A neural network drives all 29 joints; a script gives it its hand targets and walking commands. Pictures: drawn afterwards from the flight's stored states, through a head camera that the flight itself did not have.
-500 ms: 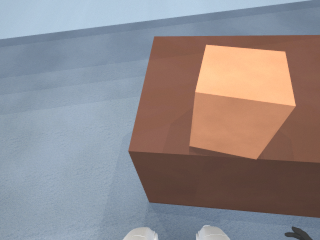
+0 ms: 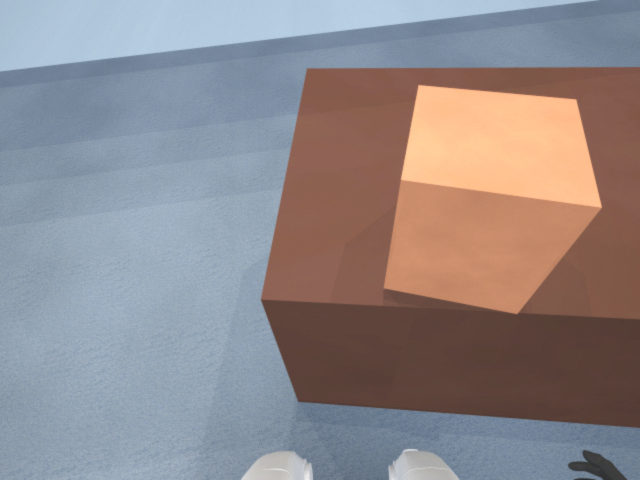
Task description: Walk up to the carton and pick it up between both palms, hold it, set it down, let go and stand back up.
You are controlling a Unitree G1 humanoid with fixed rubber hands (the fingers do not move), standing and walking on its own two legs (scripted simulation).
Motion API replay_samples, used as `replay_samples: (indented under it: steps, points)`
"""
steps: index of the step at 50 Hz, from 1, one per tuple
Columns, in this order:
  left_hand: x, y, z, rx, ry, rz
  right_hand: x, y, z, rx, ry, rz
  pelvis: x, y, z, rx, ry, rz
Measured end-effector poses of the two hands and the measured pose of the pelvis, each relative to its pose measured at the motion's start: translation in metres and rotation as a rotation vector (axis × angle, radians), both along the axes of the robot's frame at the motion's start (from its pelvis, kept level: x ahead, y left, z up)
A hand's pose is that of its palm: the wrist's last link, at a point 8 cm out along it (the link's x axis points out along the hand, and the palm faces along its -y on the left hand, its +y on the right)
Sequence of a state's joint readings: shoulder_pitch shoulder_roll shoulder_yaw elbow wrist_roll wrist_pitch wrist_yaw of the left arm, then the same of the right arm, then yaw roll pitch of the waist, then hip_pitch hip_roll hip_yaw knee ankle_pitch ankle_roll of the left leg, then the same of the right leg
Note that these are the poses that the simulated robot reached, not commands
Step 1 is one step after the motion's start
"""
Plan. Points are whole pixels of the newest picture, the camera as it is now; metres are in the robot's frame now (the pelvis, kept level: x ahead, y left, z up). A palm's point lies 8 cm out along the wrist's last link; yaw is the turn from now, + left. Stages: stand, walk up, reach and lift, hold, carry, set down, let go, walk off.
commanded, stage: walk up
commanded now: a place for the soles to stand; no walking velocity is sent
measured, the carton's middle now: (469, 203) +0.47 -0.20 +0.03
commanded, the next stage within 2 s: none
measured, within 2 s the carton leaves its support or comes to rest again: neither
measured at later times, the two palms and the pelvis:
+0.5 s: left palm out of the picture +0.06 +0.35 -0.08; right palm out of the picture +0.08 -0.31 -0.09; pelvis +0.00 +0.01 +0.00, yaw -1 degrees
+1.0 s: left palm out of the picture +0.06 +0.36 -0.08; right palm out of the picture +0.08 -0.30 -0.09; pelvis +0.00 +0.03 +0.00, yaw -2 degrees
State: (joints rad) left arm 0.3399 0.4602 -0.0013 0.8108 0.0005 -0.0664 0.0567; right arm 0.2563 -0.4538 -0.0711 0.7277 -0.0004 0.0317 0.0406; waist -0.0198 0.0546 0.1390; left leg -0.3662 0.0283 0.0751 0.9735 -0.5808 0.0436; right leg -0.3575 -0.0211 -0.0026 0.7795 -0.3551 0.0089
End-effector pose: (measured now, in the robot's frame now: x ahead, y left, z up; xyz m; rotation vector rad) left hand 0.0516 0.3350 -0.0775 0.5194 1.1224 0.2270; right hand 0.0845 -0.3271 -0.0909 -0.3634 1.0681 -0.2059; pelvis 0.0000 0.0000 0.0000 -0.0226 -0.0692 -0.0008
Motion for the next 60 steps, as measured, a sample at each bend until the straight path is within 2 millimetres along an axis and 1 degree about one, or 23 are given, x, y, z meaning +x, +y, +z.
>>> replay_samples:
  steps: [6, 9, 13, 18, 21, 23, 26, 30, 35, 38, 40, 43, 45, 47, 50, 54, 57, 60]
  points:
    - [-0.005, 0.015, -0.01, -0.024, -0.003, 0.0, -0.006, 0.016, 0.005, -0.022, -0.006, -0.002, -0.006, 0.018, -0.003, -0.018, -0.006, 0.004]
    - [-0.003, 0.02, -0.007, -0.032, -0.003, -0.001, -0.006, 0.021, 0.014, -0.031, -0.011, -0.005, -0.005, 0.024, 0.003, -0.025, -0.007, 0.006]
    - [-0.002, 0.022, -0.003, -0.042, 0.014, -0.004, -0.004, 0.023, 0.022, -0.036, -0.004, -0.002, -0.002, 0.026, 0.01, -0.027, 0.007, 0.006]
    - [0.005, 0.018, 0.0, -0.03, 0.025, -0.013, -0.003, 0.018, 0.017, -0.023, 0.007, -0.01, 0.002, 0.022, 0.01, -0.013, 0.019, -0.004]
    - [0.009, 0.013, -0.002, -0.01, 0.016, -0.018, -0.002, 0.013, 0.004, -0.008, 0.005, -0.013, 0.004, 0.015, 0.002, 0.002, 0.015, -0.011]
    - [0.008, 0.012, -0.002, -0.005, 0.009, -0.018, -0.001, 0.013, 0.0, -0.001, 0.003, -0.014, 0.004, 0.014, 0.0, 0.001, -0.001, -0.013]
    - [0.007, 0.015, -0.001, -0.003, 0.004, -0.015, -0.001, 0.015, 0.001, -0.001, 0.002, -0.014, 0.002, 0.016, 0.001, -0.001, -0.003, -0.014]
    - [0.004, 0.023, -0.007, -0.016, 0.005, -0.016, -0.005, 0.024, 0.003, -0.015, 0.004, -0.014, -0.001, 0.026, -0.002, -0.014, 0.0, -0.012]
    - [0.005, 0.031, -0.008, -0.032, 0.004, -0.015, -0.005, 0.032, 0.014, -0.03, -0.006, -0.014, -0.001, 0.036, 0.003, -0.022, -0.005, -0.01]
    - [0.006, 0.03, -0.007, -0.042, 0.016, -0.019, -0.005, 0.031, 0.018, -0.036, -0.004, -0.013, 0.0, 0.036, 0.007, -0.023, 0.005, -0.012]
    - [0.008, 0.028, -0.006, -0.042, 0.02, -0.022, -0.005, 0.03, 0.018, -0.035, -0.001, -0.016, 0.0, 0.035, 0.007, -0.019, 0.008, -0.015]
    - [0.01, 0.024, -0.005, -0.032, 0.021, -0.028, -0.006, 0.025, 0.013, -0.024, 0.001, -0.021, 0.001, 0.03, 0.005, -0.006, 0.01, -0.024]
    - [0.01, 0.021, -0.007, -0.021, 0.018, -0.03, -0.006, 0.022, 0.004, -0.016, -0.001, -0.022, 0.001, 0.026, 0.0, 0.0, 0.006, -0.026]
    - [0.01, 0.02, -0.006, -0.018, 0.013, -0.03, -0.006, 0.021, 0.003, -0.011, -0.001, -0.024, 0.0, 0.025, -0.001, 0.0, -0.003, -0.027]
    - [0.007, 0.023, -0.006, -0.018, 0.01, -0.03, -0.008, 0.024, 0.004, -0.013, -0.002, -0.025, -0.002, 0.027, 0.0, -0.003, -0.004, -0.027]
    - [0.005, 0.032, -0.012, -0.031, 0.006, -0.031, -0.012, 0.032, 0.007, -0.026, -0.003, -0.026, -0.006, 0.037, -0.002, -0.013, -0.005, -0.024]
    - [0.006, 0.036, -0.011, -0.037, 0.002, -0.032, -0.013, 0.037, 0.012, -0.032, -0.006, -0.026, -0.007, 0.042, 0.001, -0.018, -0.008, -0.023]
    - [0.006, 0.036, -0.009, -0.041, 0.01, -0.034, -0.014, 0.037, 0.016, -0.035, -0.003, -0.026, -0.007, 0.043, 0.004, -0.02, 0.0, -0.026]
